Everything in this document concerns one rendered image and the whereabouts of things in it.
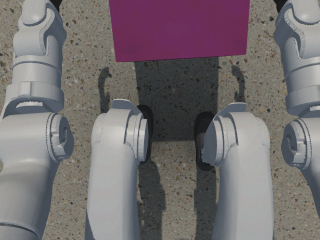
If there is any robot right forearm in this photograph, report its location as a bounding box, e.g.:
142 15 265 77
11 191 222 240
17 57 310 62
273 0 320 118

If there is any right robot thigh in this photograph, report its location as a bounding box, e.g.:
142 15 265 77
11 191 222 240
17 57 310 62
207 112 275 240

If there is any robot right hand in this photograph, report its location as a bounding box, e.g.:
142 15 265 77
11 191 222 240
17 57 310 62
273 0 287 14

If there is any robot right upper arm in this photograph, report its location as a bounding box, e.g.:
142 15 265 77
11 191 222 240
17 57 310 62
281 117 320 219

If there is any robot left upper arm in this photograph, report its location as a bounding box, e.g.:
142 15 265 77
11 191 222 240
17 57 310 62
0 112 74 240

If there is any robot left hand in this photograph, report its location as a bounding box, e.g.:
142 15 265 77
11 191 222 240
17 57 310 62
50 0 62 12

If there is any robot left forearm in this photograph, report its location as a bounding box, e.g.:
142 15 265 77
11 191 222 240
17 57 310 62
0 0 67 162

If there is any carton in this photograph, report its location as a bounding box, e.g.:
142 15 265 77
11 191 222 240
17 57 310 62
108 0 250 62

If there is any right robot foot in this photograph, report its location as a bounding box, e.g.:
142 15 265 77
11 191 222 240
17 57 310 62
194 111 215 171

